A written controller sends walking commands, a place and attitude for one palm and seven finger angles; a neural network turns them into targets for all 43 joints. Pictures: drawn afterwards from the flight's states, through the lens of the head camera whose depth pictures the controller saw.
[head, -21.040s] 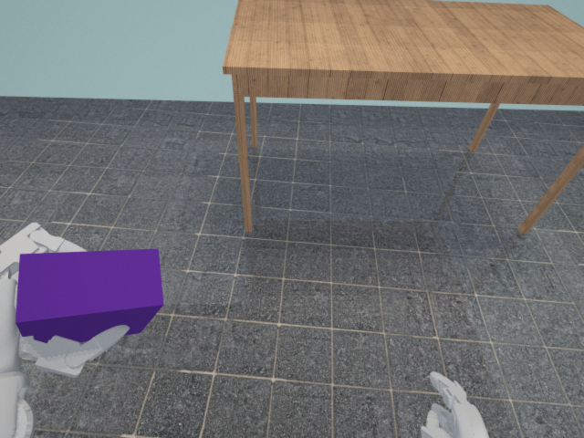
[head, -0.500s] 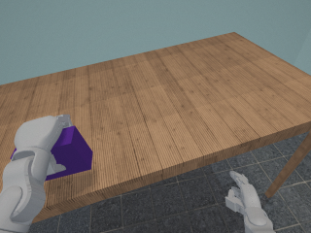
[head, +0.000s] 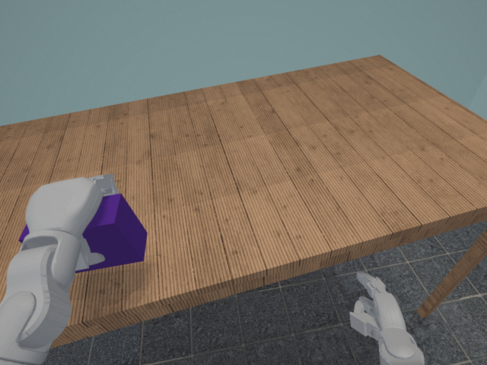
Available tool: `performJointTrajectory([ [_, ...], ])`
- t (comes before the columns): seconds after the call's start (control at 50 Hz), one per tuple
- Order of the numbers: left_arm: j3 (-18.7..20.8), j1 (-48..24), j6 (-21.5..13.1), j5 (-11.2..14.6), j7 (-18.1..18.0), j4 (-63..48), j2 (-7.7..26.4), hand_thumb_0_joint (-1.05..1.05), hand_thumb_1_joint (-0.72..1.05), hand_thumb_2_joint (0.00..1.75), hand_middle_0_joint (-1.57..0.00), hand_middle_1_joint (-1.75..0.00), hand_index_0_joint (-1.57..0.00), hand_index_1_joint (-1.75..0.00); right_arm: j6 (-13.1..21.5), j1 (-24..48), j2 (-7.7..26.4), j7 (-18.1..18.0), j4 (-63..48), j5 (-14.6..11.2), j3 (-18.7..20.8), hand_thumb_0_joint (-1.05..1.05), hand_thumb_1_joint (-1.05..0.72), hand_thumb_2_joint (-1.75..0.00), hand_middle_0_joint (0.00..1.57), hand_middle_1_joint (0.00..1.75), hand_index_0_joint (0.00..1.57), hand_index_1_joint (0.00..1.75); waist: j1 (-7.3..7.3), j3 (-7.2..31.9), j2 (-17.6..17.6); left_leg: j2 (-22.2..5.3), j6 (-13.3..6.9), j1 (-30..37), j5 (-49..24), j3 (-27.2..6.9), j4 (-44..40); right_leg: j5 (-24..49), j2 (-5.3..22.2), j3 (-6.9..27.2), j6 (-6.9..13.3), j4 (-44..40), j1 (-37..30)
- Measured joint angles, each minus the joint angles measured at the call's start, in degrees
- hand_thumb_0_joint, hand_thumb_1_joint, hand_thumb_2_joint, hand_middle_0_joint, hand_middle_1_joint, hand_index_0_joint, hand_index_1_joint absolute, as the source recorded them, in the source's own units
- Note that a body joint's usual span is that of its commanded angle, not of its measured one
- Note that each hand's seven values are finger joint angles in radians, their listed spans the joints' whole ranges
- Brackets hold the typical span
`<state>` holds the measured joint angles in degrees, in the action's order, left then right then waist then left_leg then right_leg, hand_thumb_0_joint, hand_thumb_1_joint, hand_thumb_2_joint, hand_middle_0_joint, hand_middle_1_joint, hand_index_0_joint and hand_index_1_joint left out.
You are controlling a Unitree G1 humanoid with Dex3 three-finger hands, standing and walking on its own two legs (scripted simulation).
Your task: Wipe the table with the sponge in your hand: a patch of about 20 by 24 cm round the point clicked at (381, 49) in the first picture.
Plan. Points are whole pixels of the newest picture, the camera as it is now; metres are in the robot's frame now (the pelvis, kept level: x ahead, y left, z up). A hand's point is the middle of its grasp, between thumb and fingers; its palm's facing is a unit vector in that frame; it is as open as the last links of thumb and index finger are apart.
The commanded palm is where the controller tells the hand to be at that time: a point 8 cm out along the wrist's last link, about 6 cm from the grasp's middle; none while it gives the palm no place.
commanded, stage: move the sponge above the wiping area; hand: left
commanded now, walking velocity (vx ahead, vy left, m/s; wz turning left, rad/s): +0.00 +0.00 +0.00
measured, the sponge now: (96, 241) +0.24 +0.30 +0.09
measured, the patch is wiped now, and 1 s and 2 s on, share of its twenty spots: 0.00 0.00 0.00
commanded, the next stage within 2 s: none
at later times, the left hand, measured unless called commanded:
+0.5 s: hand (73, 223) +0.24 +0.31 +0.14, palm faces +0.12 -0.04 -0.99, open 9.9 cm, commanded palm +0.20 +0.30 +0.20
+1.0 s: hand (64, 227) +0.23 +0.33 +0.14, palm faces +0.08 -0.04 -1.00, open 9.9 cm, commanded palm +0.19 +0.32 +0.20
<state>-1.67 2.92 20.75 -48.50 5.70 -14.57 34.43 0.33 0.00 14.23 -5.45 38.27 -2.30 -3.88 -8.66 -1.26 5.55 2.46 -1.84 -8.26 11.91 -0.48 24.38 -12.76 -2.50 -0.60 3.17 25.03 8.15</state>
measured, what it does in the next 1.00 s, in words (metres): stands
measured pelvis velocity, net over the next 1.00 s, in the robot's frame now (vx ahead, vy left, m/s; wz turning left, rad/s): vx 0.00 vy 0.00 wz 0.01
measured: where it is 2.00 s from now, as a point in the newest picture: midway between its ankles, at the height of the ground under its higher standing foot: outside the picture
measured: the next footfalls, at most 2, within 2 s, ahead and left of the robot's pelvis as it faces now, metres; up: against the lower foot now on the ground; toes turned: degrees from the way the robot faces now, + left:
none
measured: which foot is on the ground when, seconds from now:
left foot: down 0.00-1.00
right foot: down 0.00-1.00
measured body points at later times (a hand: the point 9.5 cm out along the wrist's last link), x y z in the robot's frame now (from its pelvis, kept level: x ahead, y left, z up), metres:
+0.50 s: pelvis +0.00 +0.00 +0.00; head -0.01 -0.03 +0.45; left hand +0.22 +0.31 +0.19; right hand +0.26 -0.17 -0.07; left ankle +0.02 +0.10 -0.74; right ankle +0.01 -0.09 -0.74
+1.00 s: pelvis +0.00 +0.00 +0.00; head -0.01 -0.04 +0.45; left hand +0.22 +0.33 +0.19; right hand +0.25 -0.20 -0.08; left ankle +0.02 +0.10 -0.74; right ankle +0.01 -0.09 -0.74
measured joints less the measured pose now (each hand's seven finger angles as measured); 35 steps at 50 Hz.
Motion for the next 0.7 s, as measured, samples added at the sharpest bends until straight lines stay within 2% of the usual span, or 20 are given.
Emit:
performJointTrajectory([
  [0.04,1.1,-1.1,0.2,0.2,-1.5,0.6,0.2,0.00,-0.51,1.05,-0.76,-1.36,-0.77,-1.36,-0.2,-0.1,-0.5,0.4,0.3,-0.1,0.0,0.02,-0.90,-0.90,0.20,0.30,0.20,0.30,0.03,0.5,0.0,0.0,0.0,0.3,0.0,0.0,-0.3,0.2,0.0,0.0,-0.1,-0.6,-0.4],
  [0.1,3.0,-3.0,2.9,1.1,-2.4,2.5,-0.3,0.00,-0.51,1.05,-0.76,-1.36,-0.77,-1.36,-1.0,0.4,-0.7,1.1,0.7,-0.6,-0.4,0.02,-0.90,-0.90,0.20,0.30,0.20,0.30,0.23,1.0,0.3,0.0,0.0,0.3,-0.2,0.1,-0.8,0.5,0.0,0.2,-0.2,-1.1,-0.4],
  [0.16,4.4,-2.5,6.0,1.9,-1.4,2.9,-1.0,0.00,-0.51,1.05,-0.76,-1.36,-0.77,-1.36,-1.8,0.7,-0.6,1.6,0.1,-0.9,-0.5,0.02,-0.90,-0.90,0.20,0.30,0.20,0.30,0.92,1.4,0.8,0.2,-0.2,-0.2,-0.5,0.2,-1.0,0.6,0.2,0.2,-0.5,-1.2,0.2],
  [0.22,3.8,0.1,7.7,1.9,0.4,1.4,-1.7,0.00,-0.51,1.05,-0.75,-1.37,-0.76,-1.37,-2.0,0.5,0.0,1.8,-0.9,-1.2,-0.6,0.02,-0.90,-0.90,0.20,0.30,0.20,0.30,1.28,1.4,1.1,0.4,-0.5,-0.7,-0.5,0.3,-1.0,0.6,0.4,0.3,-0.7,-1.0,0.7],
  [0.32,-0.2,4.0,5.4,0.1,2.4,-1.6,-2.2,0.00,-0.51,1.05,-0.75,-1.37,-0.76,-1.37,-1.9,-0.2,0.7,1.5,-1.3,-0.5,-0.2,0.02,-0.90,-0.90,0.20,0.30,0.20,0.30,0.68,0.8,0.8,0.7,-0.8,-0.7,-0.2,0.1,-0.5,0.0,0.7,0.2,-0.8,-0.2,0.8],
  [0.36,-1.2,4.1,3.1,-0.7,1.7,-1.8,-2.0,0.00,-0.51,1.05,-0.76,-1.36,-0.77,-1.36,-1.7,-0.7,0.7,1.2,-1.0,-0.1,0.1,0.02,-0.90,-0.90,0.20,0.30,0.20,0.30,0.24,0.6,0.4,0.7,-0.7,-0.5,-0.1,-0.1,-0.4,-0.1,0.7,-0.1,-0.8,-0.3,0.4],
  [0.44,0.0,2.8,0.1,-1.1,-1.1,-0.5,-0.7,0.00,-0.51,1.05,-0.76,-1.36,-0.77,-1.36,-1.2,-0.8,0.0,1.0,0.0,0.0,0.1,0.02,-0.90,-0.90,0.20,0.30,0.20,0.30,-0.39,0.4,-0.2,0.3,-0.4,0.2,0.1,-0.2,-0.4,0.1,0.3,-0.1,-0.4,-0.9,-0.5],
  [0.52,2.6,-0.2,1.8,-0.4,-2.9,3.2,-0.5,0.00,-0.51,1.05,-0.76,-1.36,-0.77,-1.36,-1.4,-0.3,-0.5,1.2,0.7,-0.5,-0.1,0.02,-0.90,-0.90,0.20,0.30,0.20,0.30,-0.12,0.6,-0.1,0.0,-0.1,0.3,-0.2,-0.3,-0.8,0.5,0.0,-0.2,-0.2,-1.6,-0.7],
  [0.62,3.4,-0.3,5.4,0.2,-0.8,4.8,-1.4,0.00,-0.51,1.05,-0.75,-1.37,-0.76,-1.37,-1.6,0.2,0.0,1.5,0.2,-0.9,-0.1,0.02,-0.90,-0.90,0.20,0.30,0.20,0.30,0.98,1.0,0.8,0.1,-0.1,-0.4,-0.5,-0.3,-1.1,0.7,0.1,-0.2,-0.3,-1.6,0.0],
  [0.7,2.5,3.0,3.8,0.4,1.8,3.4,-1.1,0.00,-0.51,1.05,-0.75,-1.37,-0.76,-1.37,-1.7,0.0,0.5,1.3,-0.5,-0.6,-0.1,0.02,-0.90,-0.90,0.20,0.30,0.20,0.30,1.52,1.1,0.9,0.2,-0.2,-0.7,-0.3,-0.2,-0.7,0.3,0.2,-0.1,-0.3,-0.8,0.6],
])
